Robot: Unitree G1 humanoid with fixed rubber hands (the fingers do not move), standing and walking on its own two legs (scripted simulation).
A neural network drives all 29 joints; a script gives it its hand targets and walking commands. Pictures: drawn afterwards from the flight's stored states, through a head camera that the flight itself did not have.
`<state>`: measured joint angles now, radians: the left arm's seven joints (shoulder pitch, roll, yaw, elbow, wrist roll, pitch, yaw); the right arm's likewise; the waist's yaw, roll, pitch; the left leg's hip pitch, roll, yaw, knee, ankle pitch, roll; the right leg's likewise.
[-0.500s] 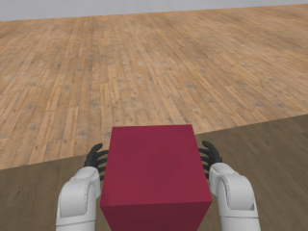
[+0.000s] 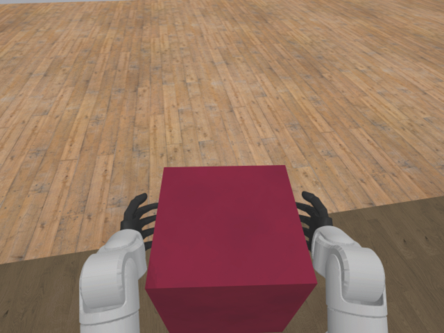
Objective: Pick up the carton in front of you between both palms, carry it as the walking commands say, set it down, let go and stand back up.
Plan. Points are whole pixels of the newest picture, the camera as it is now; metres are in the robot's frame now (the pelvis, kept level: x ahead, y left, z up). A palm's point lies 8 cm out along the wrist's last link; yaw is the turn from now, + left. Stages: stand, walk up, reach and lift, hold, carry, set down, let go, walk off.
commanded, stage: carry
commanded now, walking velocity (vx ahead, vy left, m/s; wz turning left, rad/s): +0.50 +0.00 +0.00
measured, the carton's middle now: (226, 253) +0.28 +0.01 +0.03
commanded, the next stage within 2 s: none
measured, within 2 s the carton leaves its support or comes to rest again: neither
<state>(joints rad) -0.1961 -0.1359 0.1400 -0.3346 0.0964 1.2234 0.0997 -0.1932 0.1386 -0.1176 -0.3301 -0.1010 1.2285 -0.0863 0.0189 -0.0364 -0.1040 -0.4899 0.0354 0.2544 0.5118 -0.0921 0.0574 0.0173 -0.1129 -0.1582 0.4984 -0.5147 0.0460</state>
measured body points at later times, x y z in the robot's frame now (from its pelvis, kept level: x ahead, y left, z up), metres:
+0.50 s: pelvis +0.33 -0.01 -0.01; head +0.33 -0.01 +0.44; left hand +0.63 +0.15 +0.11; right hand +0.64 -0.15 +0.10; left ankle +0.12 +0.08 -0.71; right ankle +0.47 -0.07 -0.72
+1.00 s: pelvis +0.65 +0.00 +0.00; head +0.69 +0.00 +0.44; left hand +1.03 +0.15 +0.10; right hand +1.03 -0.15 +0.10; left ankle +0.74 +0.07 -0.72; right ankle +0.48 -0.08 -0.68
